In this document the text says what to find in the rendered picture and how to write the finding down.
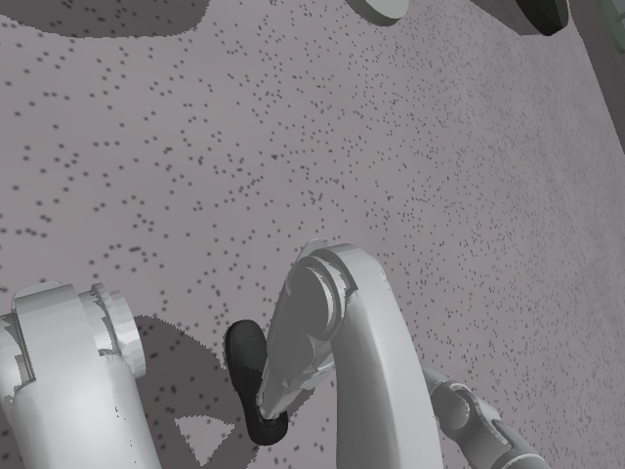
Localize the right robot hand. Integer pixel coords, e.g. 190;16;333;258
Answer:
418;357;451;397

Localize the right robot arm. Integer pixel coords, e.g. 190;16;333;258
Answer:
430;380;552;469

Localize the right robot foot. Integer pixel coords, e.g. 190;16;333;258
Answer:
225;320;288;446

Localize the coat stand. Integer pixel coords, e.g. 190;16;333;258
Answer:
595;0;625;55

